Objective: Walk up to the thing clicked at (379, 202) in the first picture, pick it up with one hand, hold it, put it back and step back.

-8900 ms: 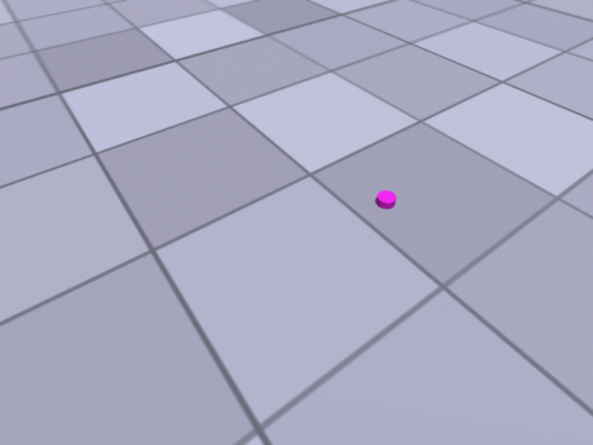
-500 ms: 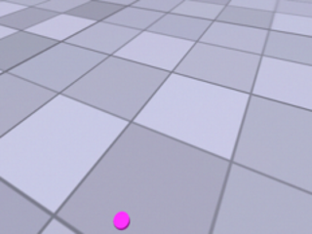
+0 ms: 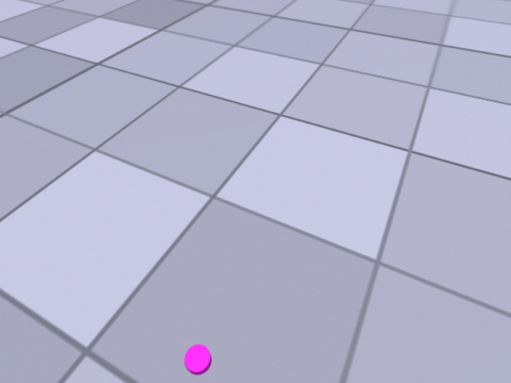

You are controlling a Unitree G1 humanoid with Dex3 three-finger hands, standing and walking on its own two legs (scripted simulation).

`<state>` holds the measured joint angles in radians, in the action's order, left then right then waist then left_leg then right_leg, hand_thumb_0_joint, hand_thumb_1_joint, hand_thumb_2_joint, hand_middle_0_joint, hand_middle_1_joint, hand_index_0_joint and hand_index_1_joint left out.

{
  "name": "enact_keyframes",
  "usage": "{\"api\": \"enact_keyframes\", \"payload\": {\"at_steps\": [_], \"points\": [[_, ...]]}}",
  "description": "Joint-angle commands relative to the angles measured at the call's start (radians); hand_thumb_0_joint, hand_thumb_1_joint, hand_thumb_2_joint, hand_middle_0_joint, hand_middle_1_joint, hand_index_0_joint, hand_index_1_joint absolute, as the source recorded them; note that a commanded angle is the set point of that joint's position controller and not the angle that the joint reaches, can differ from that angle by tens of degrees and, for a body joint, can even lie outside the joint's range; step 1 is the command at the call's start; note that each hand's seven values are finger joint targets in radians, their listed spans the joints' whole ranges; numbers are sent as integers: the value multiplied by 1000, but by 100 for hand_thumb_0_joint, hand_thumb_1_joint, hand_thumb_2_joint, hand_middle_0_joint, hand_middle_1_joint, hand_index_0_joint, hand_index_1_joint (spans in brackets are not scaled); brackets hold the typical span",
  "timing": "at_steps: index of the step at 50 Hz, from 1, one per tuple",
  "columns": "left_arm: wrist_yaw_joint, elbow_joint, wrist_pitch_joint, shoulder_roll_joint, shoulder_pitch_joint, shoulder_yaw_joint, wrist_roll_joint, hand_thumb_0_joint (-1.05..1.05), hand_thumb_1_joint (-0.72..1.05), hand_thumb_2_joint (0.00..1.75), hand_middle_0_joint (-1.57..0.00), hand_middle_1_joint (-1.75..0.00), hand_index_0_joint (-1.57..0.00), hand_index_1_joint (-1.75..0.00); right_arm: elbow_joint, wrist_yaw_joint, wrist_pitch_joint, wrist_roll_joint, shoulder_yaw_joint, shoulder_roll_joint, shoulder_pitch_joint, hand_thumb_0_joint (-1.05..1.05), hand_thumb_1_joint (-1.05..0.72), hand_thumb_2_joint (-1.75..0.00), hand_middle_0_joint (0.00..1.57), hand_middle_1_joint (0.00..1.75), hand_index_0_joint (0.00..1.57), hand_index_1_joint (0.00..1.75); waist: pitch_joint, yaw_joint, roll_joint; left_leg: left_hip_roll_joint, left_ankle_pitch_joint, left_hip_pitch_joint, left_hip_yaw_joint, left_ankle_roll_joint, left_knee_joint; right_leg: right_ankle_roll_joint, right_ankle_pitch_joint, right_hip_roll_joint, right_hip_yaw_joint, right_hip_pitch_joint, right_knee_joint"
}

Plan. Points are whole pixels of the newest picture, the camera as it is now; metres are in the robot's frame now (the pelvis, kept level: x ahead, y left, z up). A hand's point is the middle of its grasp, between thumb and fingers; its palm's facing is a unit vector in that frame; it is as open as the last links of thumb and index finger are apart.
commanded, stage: rise first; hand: left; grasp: from above
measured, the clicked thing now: (198, 359) +0.38 +0.23 -0.76
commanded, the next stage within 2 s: none
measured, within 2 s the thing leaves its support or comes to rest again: neither
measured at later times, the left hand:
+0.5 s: hand out of the picture +0.14 +0.26 -0.21, palm faces -0.11 -0.90 -0.41, open 13.1 cm
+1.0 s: hand out of the picture +0.12 +0.28 -0.30, palm faces -0.31 -0.77 -0.56, open 14.2 cm
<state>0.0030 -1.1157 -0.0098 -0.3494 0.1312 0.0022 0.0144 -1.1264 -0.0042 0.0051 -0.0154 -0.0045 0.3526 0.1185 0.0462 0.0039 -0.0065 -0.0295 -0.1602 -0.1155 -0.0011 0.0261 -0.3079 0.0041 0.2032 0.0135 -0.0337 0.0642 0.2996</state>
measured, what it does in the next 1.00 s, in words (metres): lowers itself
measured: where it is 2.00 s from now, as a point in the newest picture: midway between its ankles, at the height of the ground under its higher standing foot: outside the picture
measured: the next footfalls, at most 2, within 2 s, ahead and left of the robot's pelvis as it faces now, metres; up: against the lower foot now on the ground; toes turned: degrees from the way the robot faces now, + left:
none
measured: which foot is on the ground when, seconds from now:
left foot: down 0.00-1.00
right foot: down 0.00-1.00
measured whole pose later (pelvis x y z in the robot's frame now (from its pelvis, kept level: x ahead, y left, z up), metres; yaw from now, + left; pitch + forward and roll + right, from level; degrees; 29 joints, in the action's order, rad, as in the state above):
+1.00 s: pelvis -0.04 +0.01 -0.16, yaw -1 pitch +25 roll -2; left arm -0.04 -0.53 0.09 -0.35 0.17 -0.12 0.41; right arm -0.55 0.00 0.17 -0.01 0.03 0.24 0.13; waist -0.17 -0.01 0.00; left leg -0.04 -0.58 -1.28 0.03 0.01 -1.43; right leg 0.01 0.64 0.02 -0.03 1.21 1.41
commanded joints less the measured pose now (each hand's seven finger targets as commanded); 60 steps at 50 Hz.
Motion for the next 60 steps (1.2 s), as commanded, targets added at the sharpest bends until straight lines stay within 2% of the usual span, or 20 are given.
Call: {"api": "enact_keyframes", "payload": {"at_steps": [1, 2, 3, 4, 6, 8, 10, 12, 14, 18, 26, 31, 39, 43, 45, 47, 52, 54, 57, 60], "points": [[-27, 411, -109, -40, -381, -39, -62, 0, 76, 98, -21, -41, -17, -43, 333, 37, 75, 79, -1, 51, -25, 0, -97, -92, 20, 30, 20, 30, 4, -133, -44, 35, 14, -79, -46, -34, -38, -13, -114, -8, 26, 263, 36], [-35, 380, -105, -111, -510, -67, -59, 0, 68, 95, -22, -49, -18, -51, 283, 47, 71, 79, 7, 80, 20, 0, -94, -91, 20, 30, 20, 30, -35, -90, 1, 36, -17, -75, -37, -39, -54, -9, -67, -3, 14, 210, 40], [-38, 140, -55, -151, -300, -100, -41, 0, 60, 97, -20, -57, -15, -59, 261, 52, 60, 77, 15, 100, 55, 0, -92, -91, 20, 30, 20, 30, -8, -81, 52, 46, -45, -111, -41, -44, -70, -12, -19, -9, 4, 229, 39], [-26, 93, -39, -171, -231, -124, -28, 0, 52, 93, -19, -64, -17, -67, 291, 51, 50, 75, 32, 103, 65, 0, -91, -90, 20, 30, 20, 30, -15, -47, 65, 39, -26, -145, -43, -45, -105, -13, -18, -10, -2, 243, 69], [-10, 140, -46, -252, -325, -164, 12, 0, 36, 94, -14, -80, -14, -80, 323, 63, 56, 62, 57, 103, 91, 0, -91, -90, 20, 30, 20, 30, -153, -36, 53, 41, 26, -145, -40, -47, -163, -10, -80, -6, 9, 233, 134], [13, 56, -29, -238, -183, -188, 67, 0, 20, 91, -13, -93, -15, -90, 357, 53, 62, 45, 81, 101, 128, 0, -95, -91, 20, 30, 20, 30, -225, -26, 45, 45, 87, -202, -32, -43, -241, -13, -148, -6, 10, 258, 218], [25, 60, -11, -219, -63, -216, 114, 0, 4, 95, -7, -103, -10, -100, 407, 40, 63, 35, 96, 89, 134, 0, -95, -91, 20, 30, 20, 30, -298, 28, -3, 53, 137, -232, -31, -32, -287, -24, -168, -9, 6, 241, 273], [11, 177, 10, -210, -90, -217, 130, 0, -12, 95, -5, -108, -8, -105, 460, 36, 61, 37, 98, 76, 125, 0, -91, -90, 20, 30, 20, 30, -354, 39, -68, 54, 152, -213, -34, -25, -293, -26, -163, -14, 8, 252, 290], [-3, 172, 58, -147, -94, -181, 145, 0, -28, 96, -5, -109, -8, -107, 498, 30, 62, 41, 92, 69, 103, 0, -91, -90, 20, 30, 20, 30, -263, 12, -37, 44, 101, -282, -24, -23, -314, -25, -103, -23, -3, 331, 302], [-26, 242, 96, -144, -118, -182, 170, 0, -53, 98, -7, -109, -8, -109, 559, 19, 77, 41, 102, 64, 97, 0, -90, -90, 20, 30, 20, 30, -251, -5, 4, 33, 12, -383, -20, -29, -400, -22, -6, -28, -7, 440, 384], [-40, 521, 57, -151, -41, -213, 224, 0, -57, 101, -6, -107, -5, -108, 624, 19, 134, 26, 110, 45, 114, 0, -89, -90, 20, 30, 20, 30, -380, -16, -43, 17, -1, -505, -5, -34, -608, -23, 15, -26, 3, 626, 600], [-41, 618, 86, -141, 54, -211, 272, 0, -59, 101, -6, -107, -5, -109, 645, 23, 145, 21, 111, 43, 104, 0, -90, -90, 20, 30, 20, 30, -415, -18, -60, 7, 1, -554, 10, -34, -680, -23, 35, -26, -2, 716, 675], [-46, 752, 134, -120, 156, -197, 298, 0, -57, 98, -6, -107, -6, -107, 687, 23, 172, 21, 104, 33, 65, 0, -90, -90, 20, 30, 20, 30, -444, -19, -53, 7, -94, -690, 24, -35, -783, -25, 113, -29, -9, 837, 785], [-50, 809, 134, -151, 104, -198, 331, 0, -56, 97, -6, -108, -6, -107, 697, 21, 185, 23, 104, 37, 54, 0, -89, -90, 20, 30, 20, 30, -467, -39, -49, 13, -97, -762, 20, -42, -867, -20, 100, -29, -3, 906, 845], [-55, 743, 114, -146, 34, -179, 369, 0, -55, 96, -6, -108, -6, -107, 684, 18, 198, 23, 99, 38, 37, 0, -88, -90, 20, 30, 20, 30, -436, -57, -35, 13, -156, -852, 23, -45, -926, -21, 146, -29, -2, 999, 902], [-61, 682, 75, -194, -30, -210, 406, 0, -55, 96, -5, -107, -6, -107, 669, 14, 209, 20, 105, 52, 18, 0, -88, -89, 20, 30, 20, 30, -428, -46, -47, 9, -205, -933, 43, -39, -973, -26, 209, -25, -4, 1104, 987], [-82, 739, -28, -190, -91, -152, 507, 0, -50, 97, -4, -108, -5, -107, 665, 1, 228, 16, 118, 61, 15, 0, -83, -88, 20, 30, 20, 30, -590, -43, -101, 15, -235, -987, 42, -35, -1093, -28, 218, -28, 5, 1229, 1119], [-105, 698, -58, -230, -143, -161, 545, 0, -52, 99, -4, -108, -5, -107, 640, -3, 229, 19, 122, 72, 7, 0, -84, -89, 20, 30, 20, 30, -615, -43, -91, 16, -239, -1058, 35, -37, -1155, -26, 214, -30, 7, 1275, 1162], [-149, 575, -90, -327, -213, -229, 616, 0, -57, 101, -6, -107, -5, -107, 605, -8, 219, 20, 122, 88, 2, 0, -88, -90, 20, 30, 20, 30, -643, -16, -75, 18, -232, -1164, 37, -38, -1246, -28, 223, -35, 1, 1363, 1250], [-181, 519, -108, -331, -276, -214, 680, 0, -57, 102, -7, -106, -6, -107, 577, -19, 207, 19, 125, 92, 19, 0, -89, -90, 20, 30, 20, 30, -730, -1, -90, 17, -160, -1178, 31, -40, -1328, -30, 176, -36, -5, 1415, 1320]]}}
